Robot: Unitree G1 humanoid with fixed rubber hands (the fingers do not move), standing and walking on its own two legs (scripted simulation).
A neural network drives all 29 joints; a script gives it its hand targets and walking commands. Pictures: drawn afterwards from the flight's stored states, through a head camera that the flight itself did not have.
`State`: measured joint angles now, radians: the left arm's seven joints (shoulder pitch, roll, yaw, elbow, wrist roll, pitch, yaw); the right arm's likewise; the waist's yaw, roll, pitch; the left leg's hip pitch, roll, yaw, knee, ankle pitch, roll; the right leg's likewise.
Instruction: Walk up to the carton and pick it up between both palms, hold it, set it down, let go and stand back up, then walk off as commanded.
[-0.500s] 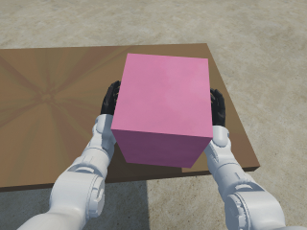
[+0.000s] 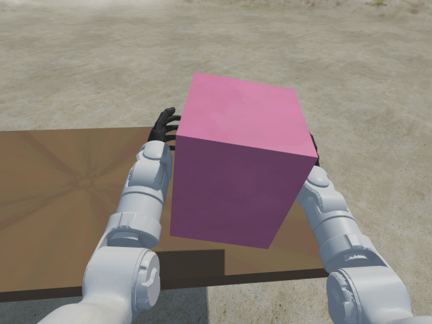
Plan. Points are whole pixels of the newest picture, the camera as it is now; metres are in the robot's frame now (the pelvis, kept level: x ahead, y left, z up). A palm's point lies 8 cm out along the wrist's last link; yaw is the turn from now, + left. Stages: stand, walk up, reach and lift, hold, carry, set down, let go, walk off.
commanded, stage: reach and lift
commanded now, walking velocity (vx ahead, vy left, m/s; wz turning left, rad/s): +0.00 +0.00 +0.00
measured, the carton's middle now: (232, 162) +0.38 -0.01 +0.15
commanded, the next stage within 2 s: hold in 1.04 s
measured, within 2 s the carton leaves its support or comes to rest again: neither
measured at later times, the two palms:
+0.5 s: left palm (154, 145) +0.37 +0.14 +0.19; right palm (304, 165) +0.36 -0.15 +0.15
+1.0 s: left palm (150, 143) +0.37 +0.14 +0.20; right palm (302, 157) +0.37 -0.15 +0.16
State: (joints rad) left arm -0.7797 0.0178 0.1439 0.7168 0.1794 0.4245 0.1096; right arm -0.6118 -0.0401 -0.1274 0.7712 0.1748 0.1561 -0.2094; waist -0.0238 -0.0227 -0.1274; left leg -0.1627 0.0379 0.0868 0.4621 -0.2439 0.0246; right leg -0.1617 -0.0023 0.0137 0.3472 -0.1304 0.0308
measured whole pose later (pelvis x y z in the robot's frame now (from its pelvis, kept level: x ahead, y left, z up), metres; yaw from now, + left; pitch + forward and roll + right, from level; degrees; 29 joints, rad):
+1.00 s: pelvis +0.00 +0.00 +0.00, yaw +0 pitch -7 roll -1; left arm -0.74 -0.05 0.24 0.39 0.31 0.67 0.07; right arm -0.68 -0.05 -0.13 0.70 0.20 0.27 -0.16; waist -0.02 -0.02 -0.02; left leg -0.09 0.04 0.09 0.45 -0.24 0.02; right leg -0.09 0.00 0.01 0.33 -0.13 0.03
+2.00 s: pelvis -0.01 +0.00 +0.00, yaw +0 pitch -9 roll -1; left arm -0.74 -0.03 0.24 0.32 0.32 0.75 0.03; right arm -0.69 -0.03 -0.12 0.64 0.17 0.35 -0.18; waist -0.02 -0.02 -0.02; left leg -0.05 0.04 0.08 0.45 -0.23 0.02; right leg -0.05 0.00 0.01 0.33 -0.12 0.03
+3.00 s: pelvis -0.01 +0.00 +0.00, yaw +0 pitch -9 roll -2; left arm -0.74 -0.02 0.24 0.32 0.33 0.75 0.01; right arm -0.69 -0.02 -0.12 0.62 0.18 0.35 -0.19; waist -0.02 -0.02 -0.01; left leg -0.05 0.04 0.08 0.45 -0.23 0.02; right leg -0.05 0.00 0.01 0.33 -0.12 0.03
